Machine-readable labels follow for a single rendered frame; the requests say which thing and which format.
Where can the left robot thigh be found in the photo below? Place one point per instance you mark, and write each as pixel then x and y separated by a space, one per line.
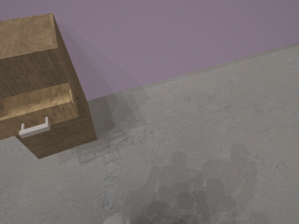
pixel 117 219

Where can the drawer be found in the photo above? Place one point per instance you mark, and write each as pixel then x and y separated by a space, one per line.
pixel 58 103

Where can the cabinet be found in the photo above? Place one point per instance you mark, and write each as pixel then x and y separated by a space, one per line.
pixel 33 56

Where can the handle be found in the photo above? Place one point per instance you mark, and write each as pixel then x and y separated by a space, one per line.
pixel 34 130

